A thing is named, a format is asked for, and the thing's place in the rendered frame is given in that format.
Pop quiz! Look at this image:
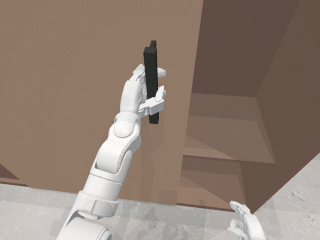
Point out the handle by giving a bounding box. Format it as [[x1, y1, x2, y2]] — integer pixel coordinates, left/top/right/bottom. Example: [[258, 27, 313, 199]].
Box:
[[143, 40, 159, 124]]

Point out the robot left forearm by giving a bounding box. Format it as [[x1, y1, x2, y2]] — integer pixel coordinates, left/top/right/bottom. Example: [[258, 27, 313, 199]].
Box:
[[56, 111, 142, 240]]

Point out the right robot hand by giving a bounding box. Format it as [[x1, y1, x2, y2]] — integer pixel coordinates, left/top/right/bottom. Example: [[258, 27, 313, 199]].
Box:
[[227, 201, 266, 240]]

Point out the wardrobe door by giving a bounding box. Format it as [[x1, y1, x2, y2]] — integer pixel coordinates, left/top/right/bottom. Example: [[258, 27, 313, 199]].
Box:
[[0, 164, 19, 180], [0, 0, 203, 206]]

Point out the left robot hand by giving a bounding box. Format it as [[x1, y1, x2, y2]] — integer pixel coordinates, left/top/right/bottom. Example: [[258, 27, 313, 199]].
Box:
[[120, 64, 167, 119]]

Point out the left robot upper arm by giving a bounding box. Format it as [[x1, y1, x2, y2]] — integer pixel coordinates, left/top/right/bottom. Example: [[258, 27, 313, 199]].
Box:
[[58, 217, 112, 240]]

